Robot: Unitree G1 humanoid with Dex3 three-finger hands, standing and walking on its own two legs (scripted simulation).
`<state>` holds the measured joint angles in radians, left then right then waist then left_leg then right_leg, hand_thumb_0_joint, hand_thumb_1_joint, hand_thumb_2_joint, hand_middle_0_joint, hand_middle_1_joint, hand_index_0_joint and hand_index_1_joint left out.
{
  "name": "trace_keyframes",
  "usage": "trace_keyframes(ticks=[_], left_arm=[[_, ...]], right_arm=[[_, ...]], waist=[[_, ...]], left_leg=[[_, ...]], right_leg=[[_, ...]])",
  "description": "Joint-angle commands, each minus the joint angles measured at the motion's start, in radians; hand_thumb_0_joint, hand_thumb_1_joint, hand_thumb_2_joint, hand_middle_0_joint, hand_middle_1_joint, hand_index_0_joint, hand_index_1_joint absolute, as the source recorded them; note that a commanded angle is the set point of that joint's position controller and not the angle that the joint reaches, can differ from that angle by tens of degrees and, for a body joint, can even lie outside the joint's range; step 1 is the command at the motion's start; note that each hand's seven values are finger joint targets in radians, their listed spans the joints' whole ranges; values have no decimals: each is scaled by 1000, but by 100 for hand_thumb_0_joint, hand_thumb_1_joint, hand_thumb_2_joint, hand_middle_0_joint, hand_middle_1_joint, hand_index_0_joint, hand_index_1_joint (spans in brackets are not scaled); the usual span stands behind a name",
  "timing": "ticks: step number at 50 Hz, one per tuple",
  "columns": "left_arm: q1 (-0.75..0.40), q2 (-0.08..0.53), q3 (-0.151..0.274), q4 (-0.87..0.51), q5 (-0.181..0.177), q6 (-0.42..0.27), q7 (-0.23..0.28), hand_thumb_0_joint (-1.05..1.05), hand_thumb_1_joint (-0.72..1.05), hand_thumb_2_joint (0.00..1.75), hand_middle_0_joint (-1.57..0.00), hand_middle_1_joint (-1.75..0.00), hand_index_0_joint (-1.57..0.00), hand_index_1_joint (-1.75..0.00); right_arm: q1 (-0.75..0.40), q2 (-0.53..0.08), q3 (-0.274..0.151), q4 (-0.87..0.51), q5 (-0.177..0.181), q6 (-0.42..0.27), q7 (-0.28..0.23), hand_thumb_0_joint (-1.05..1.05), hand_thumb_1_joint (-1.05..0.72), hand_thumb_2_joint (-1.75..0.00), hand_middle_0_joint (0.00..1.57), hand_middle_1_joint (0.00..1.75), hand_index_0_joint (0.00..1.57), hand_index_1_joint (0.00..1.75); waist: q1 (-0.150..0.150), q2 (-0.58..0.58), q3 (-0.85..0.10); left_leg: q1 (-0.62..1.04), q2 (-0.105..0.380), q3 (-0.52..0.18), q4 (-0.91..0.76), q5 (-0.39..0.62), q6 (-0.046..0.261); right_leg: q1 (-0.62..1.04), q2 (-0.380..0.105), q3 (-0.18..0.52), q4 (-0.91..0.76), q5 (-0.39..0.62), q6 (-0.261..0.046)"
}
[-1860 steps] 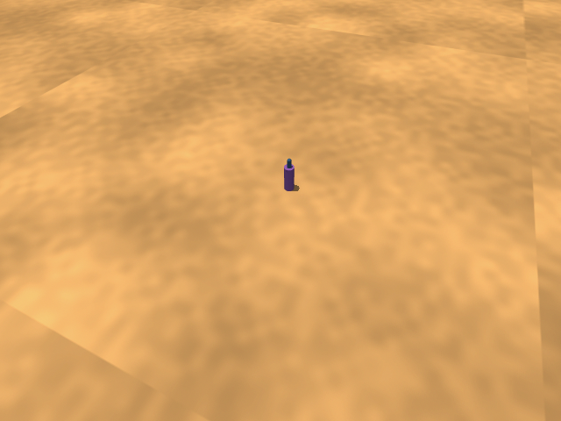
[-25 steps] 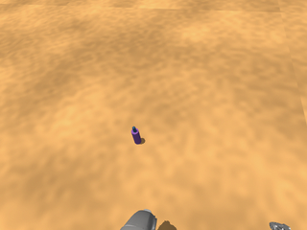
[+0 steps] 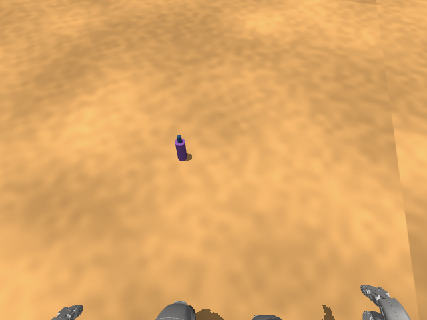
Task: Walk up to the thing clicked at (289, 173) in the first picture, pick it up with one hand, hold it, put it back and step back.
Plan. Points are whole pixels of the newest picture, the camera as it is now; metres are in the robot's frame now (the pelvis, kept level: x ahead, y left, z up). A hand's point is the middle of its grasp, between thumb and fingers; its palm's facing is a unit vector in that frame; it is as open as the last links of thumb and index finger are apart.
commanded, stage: step back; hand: left
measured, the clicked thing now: (180, 147) +0.95 +0.22 -0.66
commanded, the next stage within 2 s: stand in 1.26 s
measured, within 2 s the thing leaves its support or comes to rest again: neither
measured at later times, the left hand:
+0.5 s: hand out of the picture -0.05 +0.27 -0.14, palm faces +0.06 -0.93 -0.37, open 7.4 cm
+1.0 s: hand out of the picture +0.00 +0.26 -0.15, palm faces +0.07 -0.93 -0.36, open 7.4 cm
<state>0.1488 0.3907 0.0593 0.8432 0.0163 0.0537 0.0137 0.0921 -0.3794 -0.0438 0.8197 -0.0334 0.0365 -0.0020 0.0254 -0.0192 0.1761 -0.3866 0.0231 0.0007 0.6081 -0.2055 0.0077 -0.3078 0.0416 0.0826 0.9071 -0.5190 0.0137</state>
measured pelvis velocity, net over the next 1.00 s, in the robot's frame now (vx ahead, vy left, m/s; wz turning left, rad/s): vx -0.06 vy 0.00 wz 0.05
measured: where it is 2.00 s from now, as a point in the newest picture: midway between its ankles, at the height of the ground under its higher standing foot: outside the picture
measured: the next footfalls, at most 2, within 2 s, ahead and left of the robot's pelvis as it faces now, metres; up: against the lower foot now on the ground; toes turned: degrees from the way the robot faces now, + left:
right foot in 0.04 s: -0.03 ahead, -0.12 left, +0.00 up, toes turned +1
left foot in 0.38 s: -0.07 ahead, +0.11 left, +0.00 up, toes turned +2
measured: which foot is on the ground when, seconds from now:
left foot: down 0.00-0.08, up 0.10-0.36, down 0.38-0.68, up 0.70-0.92, down 0.94-1.00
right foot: up 0.00-0.02, down 0.04-0.40, up 0.42-0.62, down 0.64-1.00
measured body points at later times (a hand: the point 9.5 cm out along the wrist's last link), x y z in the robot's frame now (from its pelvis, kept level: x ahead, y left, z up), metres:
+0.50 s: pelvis -0.10 +0.00 +0.01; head -0.09 +0.00 +0.46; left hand -0.05 +0.32 -0.11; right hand -0.03 -0.31 -0.12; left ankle -0.11 +0.11 -0.72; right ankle -0.07 -0.12 -0.70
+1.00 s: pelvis -0.06 +0.00 +0.00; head -0.03 +0.00 +0.45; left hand -0.01 +0.31 -0.12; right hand +0.05 -0.31 -0.12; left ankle -0.03 +0.12 -0.72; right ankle -0.06 -0.14 -0.72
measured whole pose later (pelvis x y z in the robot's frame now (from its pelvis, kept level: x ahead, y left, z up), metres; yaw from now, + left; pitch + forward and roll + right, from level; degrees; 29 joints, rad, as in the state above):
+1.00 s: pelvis -0.06 +0.00 +0.00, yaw +3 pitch -2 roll +1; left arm 0.17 0.37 0.03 0.99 0.01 0.00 0.00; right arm 0.16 -0.36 -0.05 1.01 -0.03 -0.02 0.00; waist 0.04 -0.02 0.10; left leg -0.27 0.00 0.03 0.57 -0.25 0.00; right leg -0.23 -0.05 0.01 0.63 -0.36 0.01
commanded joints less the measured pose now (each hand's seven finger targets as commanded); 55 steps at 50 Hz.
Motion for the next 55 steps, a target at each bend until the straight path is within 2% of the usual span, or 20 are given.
trace_keyframes(ticks=[1, 2, 4, 5, 9, 15, 18, 20, 21, 22, 25, 32, 33, 35, 36, 43, 46, 48, 50, 55], left_arm=[[134, 156, 50, -4, 14, -50, 10, 0, 90, 90, -20, -30, -20, -30], [142, 175, 59, 15, 23, -55, 11, 0, 90, 90, -20, -30, -20, -30], [102, 323, 102, -10, 32, -58, 6, 0, 90, 90, -20, -30, -20, -30], [39, 392, 111, -42, 42, -56, 10, 0, 90, 90, -20, -30, -20, -30], [-48, 210, 71, -48, 25, -67, 16, 0, 90, 90, -20, -30, -20, -30], [37, 247, 90, -41, 44, -66, 0, 0, 90, 90, -20, -30, -20, -30], [17, 230, 66, -32, 27, -52, -14, 0, 90, 90, -20, -30, -20, -30], [80, 119, 29, -33, 9, -51, -18, 0, 90, 90, -20, -30, -20, -30], [14, 171, 45, -19, 7, -50, -11, 0, 90, 90, -20, -30, -20, -30], [-55, 242, 62, -16, 18, -55, -15, 0, 90, 90, -20, -30, -20, -30], [6, 187, 51, 12, 3, -71, -35, 0, 90, 90, -20, -30, -20, -30], [69, 165, 49, 85, 19, -99, -23, 0, 90, 90, -20, -30, -20, -30], [106, 178, 59, 100, 23, -107, -15, 0, 90, 90, -20, -30, -20, -30], [115, 317, 87, 95, 26, -114, -6, 0, 90, 90, -20, -30, -20, -30], [25, 329, 89, 61, 27, -112, -8, 0, 90, 90, -20, -30, -20, -30], [-16, 235, 51, 58, 11, -116, -8, 0, 90, 90, -20, -30, -20, -30], [-48, 200, 29, 45, -5, -97, -7, 0, 90, 90, -20, -30, -20, -30], [-15, 145, 9, 45, -20, -88, -5, 0, 90, 90, -20, -30, -20, -30], [8, 180, 16, 93, -19, -68, 0, 0, 90, 90, -20, -30, -20, -30], [-14, 200, 13, 125, -16, -91, 0, 0, 90, 90, -20, -30, -20, -30]], right_arm=[[15, -271, -72, -51, 12, 9, -18, 0, -90, -90, 20, 30, 20, 30], [10, -245, -62, -47, 19, 14, -15, 0, -90, -90, 20, 30, 20, 30], [17, -150, -34, -76, 19, 5, -19, 0, -90, -90, 20, 30, 20, 30], [-41, -195, -57, -69, 15, 9, -39, 0, -90, -90, 20, 30, 20, 30], [43, -181, -45, 6, 33, -5, -24, 0, -90, -90, 20, 30, 20, 30], [34, -182, -45, 16, 5, -38, -11, 0, -90, -90, 20, 30, 20, 30], [135, -161, -59, 77, 0, -66, -8, 0, -90, -90, 20, 30, 20, 30], [153, -241, -84, 84, -25, -80, -14, 0, -90, -90, 20, 30, 20, 30], [108, -323, -87, 60, -24, -81, -13, 0, -90, -90, 20, 30, 20, 30], [90, -330, -93, 68, -9, -81, -10, 0, -90, -90, 20, 30, 20, 30], [35, -208, -56, 57, -13, -96, -7, 0, -90, -90, 20, 30, 20, 30], [45, -208, -62, 60, 3, -61, 6, 0, -90, -90, 20, 30, 20, 30], [45, -167, -50, 54, 11, -60, 4, 0, -90, -90, 20, 30, 20, 30], [45, -137, -38, 40, 12, -59, -6, 0, -90, -90, 20, 30, 20, 30], [82, -190, -54, 65, 5, -59, -9, 0, -90, -90, 20, 30, 20, 30], [104, -141, -41, 110, 8, -72, 4, 0, -90, -90, 20, 30, 20, 30], [138, -147, -51, 147, 6, -79, -8, 0, -90, -90, 20, 30, 20, 30], [107, -205, -60, 138, -4, -84, -18, 0, -90, -90, 20, 30, 20, 30], [-20, -261, -58, 115, 8, -77, -12, 0, -90, -90, 20, 30, 20, 30], [-27, -183, -29, 148, 19, -75, -14, 0, -90, -90, 20, 30, 20, 30]], waist=[[7, 192, -330], [11, 151, -321], [5, -205, -224], [64, -251, -180], [-32, -81, -135], [44, -192, -145], [-8, -129, -180], [-12, 170, -211], [-31, 152, -136], [-55, 127, -53], [-5, 140, -59], [8, 134, -146], [30, 76, -189], [53, -166, -159], [20, -133, -93], [-9, -145, -150], [-47, -93, -202], [-21, 60, -256], [10, 124, -214], [-5, 108, -259]], left_leg=[[280, 202, -180, 6, 312, 182], [195, 163, -156, 38, 218, 140], [-223, -94, -76, 242, -328, 15], [-113, -70, -166, 421, -430, -10], [-87, -130, -151, 503, -234, -5], [-61, -40, -41, 97, -314, -27], [250, -63, 5, -290, -126, 2], [475, 191, -437, -375, -269, 92], [253, 320, -591, -407, -578, 195], [55, 345, -592, -450, -669, 236], [144, 180, -297, -376, -339, 144], [65, 106, -132, -163, -223, 95], [18, 78, -93, -51, -137, 64], [-167, -62, -34, 265, -376, 0], [-94, -7, -94, 321, -377, -4], [67, 3, 9, 47, -193, -8], [270, -8, 16, -180, 111, 4], [325, 172, -198, -210, 293, 70], [104, 268, -264, -247, 70, 174], [207, 110, -69, -142, 349, 36]], right_leg=[[100, -21, -89, -498, 224, -20], [185, -30, -54, -586, 302, -39], [231, -300, 376, -567, 279, -149], [-36, -467, 519, -603, 294, -307], [31, -236, 99, -463, 609, -175], [167, -281, 193, -553, -19, -207], [50, -244, 120, -423, 67, -153], [-267, -79, -38, -120, 28, -51], [-285, -78, -50, -70, -32, -31], [-175, -104, -4, -7, -41, -38], [-133, -98, -18, -106, 95, -45], [192, -19, -134, -514, 231, -43], [297, -55, -56, -524, 273, -58], [252, -387, 431, -678, -35, -216], [92, -457, 482, -688, -111, -280], [101, -265, 101, -531, 494, -169], [44, -206, 3, -370, 640, -99], [-19, -111, -41, -270, 470, -37], [133, -78, -73, -296, 110, -34], [188, -141, -10, -416, 559, -50]])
